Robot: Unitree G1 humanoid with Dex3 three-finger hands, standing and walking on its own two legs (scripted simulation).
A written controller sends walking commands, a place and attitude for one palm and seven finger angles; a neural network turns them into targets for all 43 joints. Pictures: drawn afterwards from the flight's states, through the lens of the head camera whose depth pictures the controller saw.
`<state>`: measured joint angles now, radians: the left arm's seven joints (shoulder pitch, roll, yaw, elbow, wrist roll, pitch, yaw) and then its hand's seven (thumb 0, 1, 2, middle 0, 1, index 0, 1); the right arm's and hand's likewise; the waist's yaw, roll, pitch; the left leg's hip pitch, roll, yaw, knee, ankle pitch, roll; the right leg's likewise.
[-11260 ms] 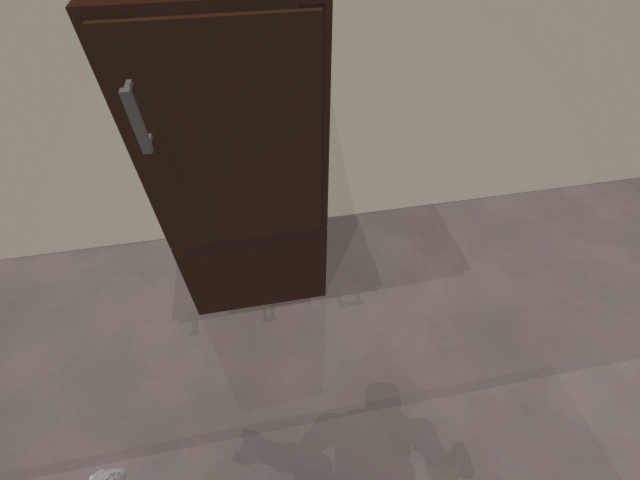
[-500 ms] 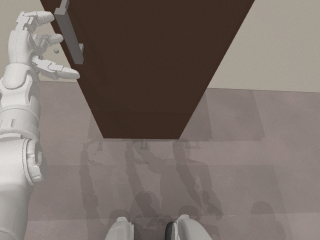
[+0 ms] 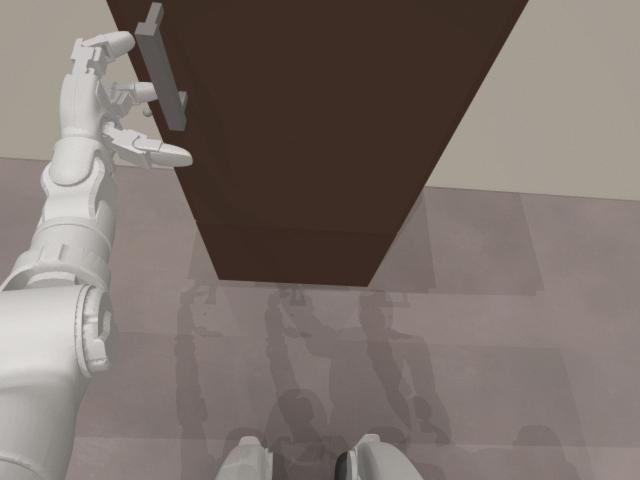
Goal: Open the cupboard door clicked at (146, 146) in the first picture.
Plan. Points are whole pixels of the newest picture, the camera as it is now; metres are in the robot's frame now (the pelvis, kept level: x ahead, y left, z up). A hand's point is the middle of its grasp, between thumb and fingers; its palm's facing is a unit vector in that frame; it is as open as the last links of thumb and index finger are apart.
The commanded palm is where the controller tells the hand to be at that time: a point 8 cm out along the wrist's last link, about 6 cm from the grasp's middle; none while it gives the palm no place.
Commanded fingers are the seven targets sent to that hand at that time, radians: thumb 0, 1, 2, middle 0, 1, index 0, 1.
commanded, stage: slide the fingers in behind the handle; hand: left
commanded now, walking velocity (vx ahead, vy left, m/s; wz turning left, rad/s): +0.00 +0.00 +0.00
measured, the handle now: (167, 72) +0.58 +0.17 +0.11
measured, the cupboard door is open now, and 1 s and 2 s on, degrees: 0 0 0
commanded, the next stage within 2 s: move the hooked fingers beside the handle in 0.06 s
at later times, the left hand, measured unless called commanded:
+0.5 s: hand (164, 115) +0.52 +0.17 +0.10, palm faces -0.05 -1.00 -0.04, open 15.2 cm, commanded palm +0.51 +0.18 +0.10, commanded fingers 0.00 -0.50 0.30 -0.30 -1.20 -0.30 -1.20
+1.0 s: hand (165, 103) +0.53 +0.17 +0.10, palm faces -0.06 -1.00 -0.02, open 13.9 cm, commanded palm +0.52 +0.22 +0.10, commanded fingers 0.00 -0.50 0.30 -0.30 -1.20 -0.30 -1.20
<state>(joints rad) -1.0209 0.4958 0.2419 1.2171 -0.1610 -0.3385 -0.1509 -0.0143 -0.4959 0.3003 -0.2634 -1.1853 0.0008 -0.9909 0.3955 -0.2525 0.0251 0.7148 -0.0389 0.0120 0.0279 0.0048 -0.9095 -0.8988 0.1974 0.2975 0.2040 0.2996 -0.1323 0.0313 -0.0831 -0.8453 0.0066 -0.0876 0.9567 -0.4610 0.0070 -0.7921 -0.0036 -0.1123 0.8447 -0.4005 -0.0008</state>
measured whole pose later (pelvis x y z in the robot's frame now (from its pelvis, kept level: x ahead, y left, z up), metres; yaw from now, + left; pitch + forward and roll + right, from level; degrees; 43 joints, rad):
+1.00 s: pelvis -0.02 +0.00 +0.00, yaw -5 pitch +21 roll -3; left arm -1.03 0.65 0.46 1.26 -0.06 -0.32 -0.31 -0.01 -0.50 0.30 -0.30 -1.20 -0.32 -1.21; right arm 0.44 -0.28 0.05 0.63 -0.01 0.05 -0.02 0.01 -0.91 -0.90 0.20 0.30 0.20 0.30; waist -0.21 0.04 -0.07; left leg -0.88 0.05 -0.01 0.96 -0.45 0.01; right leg -0.87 0.03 -0.03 0.87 -0.36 0.00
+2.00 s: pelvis -0.01 +0.00 +0.00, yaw -4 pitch +21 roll -4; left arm -1.00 0.72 0.47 1.25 -0.09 -0.30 -0.43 -0.01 -0.50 0.30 -0.30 -1.20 -0.30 -1.20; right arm 0.42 -0.29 0.06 0.61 0.00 0.09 -0.03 0.00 -0.91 -0.90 0.20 0.30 0.21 0.30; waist -0.20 0.03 -0.08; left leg -0.88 0.04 -0.03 0.98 -0.46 0.02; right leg -0.86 0.03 -0.05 0.86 -0.37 0.01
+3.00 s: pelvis -0.01 +0.00 +0.00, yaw -4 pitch +20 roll -4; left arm -0.96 0.65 0.44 1.23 -0.10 -0.30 -0.38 -0.01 -0.50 0.30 -0.30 -1.20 -0.30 -1.20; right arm 0.41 -0.28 0.06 0.61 0.00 0.08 -0.02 0.01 -0.91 -0.90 0.20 0.30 0.21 0.30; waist -0.18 0.03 -0.09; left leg -0.86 0.04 -0.03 0.97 -0.46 0.02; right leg -0.83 0.03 -0.05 0.86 -0.38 0.01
